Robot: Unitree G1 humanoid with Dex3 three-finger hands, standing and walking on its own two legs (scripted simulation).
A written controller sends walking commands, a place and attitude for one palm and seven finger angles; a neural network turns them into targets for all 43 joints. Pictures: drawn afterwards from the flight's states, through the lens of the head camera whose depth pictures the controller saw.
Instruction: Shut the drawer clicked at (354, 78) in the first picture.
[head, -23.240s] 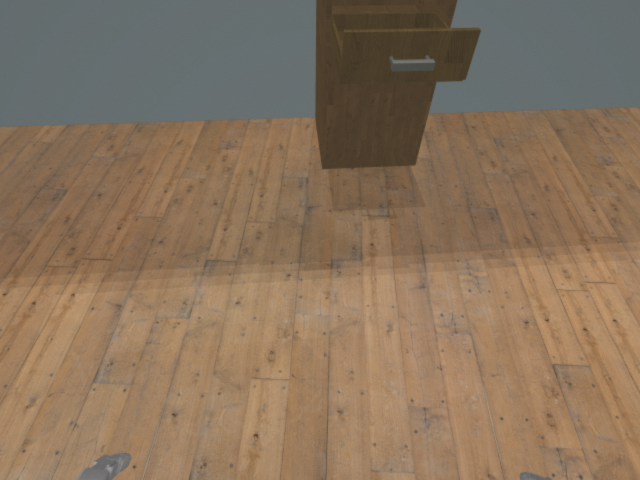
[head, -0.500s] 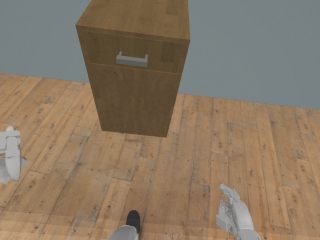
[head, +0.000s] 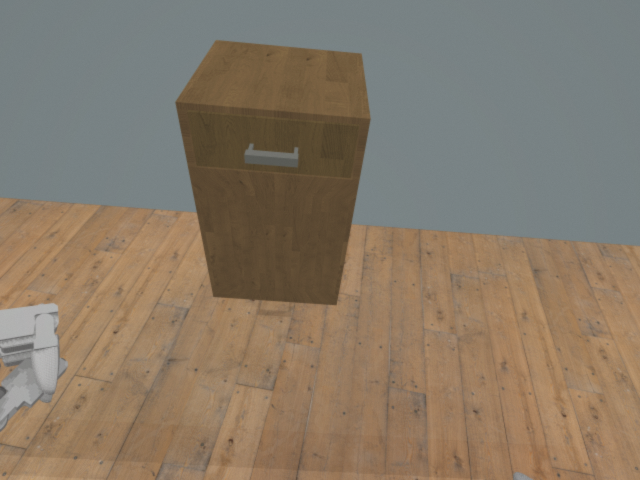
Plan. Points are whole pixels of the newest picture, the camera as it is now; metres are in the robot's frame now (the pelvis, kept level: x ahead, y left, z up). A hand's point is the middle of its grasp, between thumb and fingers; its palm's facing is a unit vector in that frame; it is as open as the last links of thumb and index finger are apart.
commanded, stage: stop stepping back and stand still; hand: left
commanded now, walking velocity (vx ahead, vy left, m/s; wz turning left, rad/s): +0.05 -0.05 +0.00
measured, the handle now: (272, 153) +0.89 +0.16 -0.08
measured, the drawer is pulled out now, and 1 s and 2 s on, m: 0.00 0.00 0.00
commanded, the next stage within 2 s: let the arm hang, fingers relaxed in 0.86 s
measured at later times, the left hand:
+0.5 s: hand (64, 354) +0.19 +0.25 +0.16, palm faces +0.39 -0.81 -0.43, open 3.2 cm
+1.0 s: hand (88, 341) +0.21 +0.25 +0.13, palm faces +0.27 -0.82 -0.50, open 3.2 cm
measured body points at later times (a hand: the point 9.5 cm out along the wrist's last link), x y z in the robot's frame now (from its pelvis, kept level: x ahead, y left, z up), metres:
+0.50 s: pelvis +0.00 +0.00 +0.00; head +0.01 +0.01 +0.45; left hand +0.16 +0.29 +0.18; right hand +0.14 -0.24 -0.09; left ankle +0.02 +0.12 -0.73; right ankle +0.02 -0.09 -0.73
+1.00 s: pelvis +0.02 +0.01 +0.01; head +0.04 +0.00 +0.46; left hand +0.19 +0.29 +0.16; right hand +0.19 -0.23 -0.09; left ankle +0.02 +0.12 -0.73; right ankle +0.02 -0.09 -0.73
